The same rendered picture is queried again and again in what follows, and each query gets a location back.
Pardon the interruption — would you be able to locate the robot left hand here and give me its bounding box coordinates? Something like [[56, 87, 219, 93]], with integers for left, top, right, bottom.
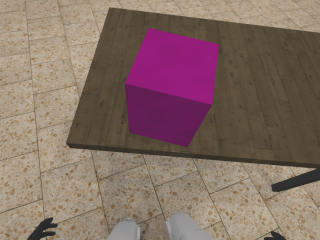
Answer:
[[27, 217, 58, 240]]

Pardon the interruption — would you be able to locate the table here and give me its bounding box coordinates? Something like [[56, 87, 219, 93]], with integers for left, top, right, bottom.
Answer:
[[66, 7, 320, 192]]

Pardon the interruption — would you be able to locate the robot left shin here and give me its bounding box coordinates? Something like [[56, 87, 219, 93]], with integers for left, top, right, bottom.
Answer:
[[124, 218, 135, 223]]

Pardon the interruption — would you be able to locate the carton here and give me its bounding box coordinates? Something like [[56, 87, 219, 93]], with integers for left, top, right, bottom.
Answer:
[[125, 28, 219, 147]]

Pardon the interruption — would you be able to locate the robot right thigh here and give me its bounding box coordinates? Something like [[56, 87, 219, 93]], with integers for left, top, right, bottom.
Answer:
[[165, 212, 213, 240]]

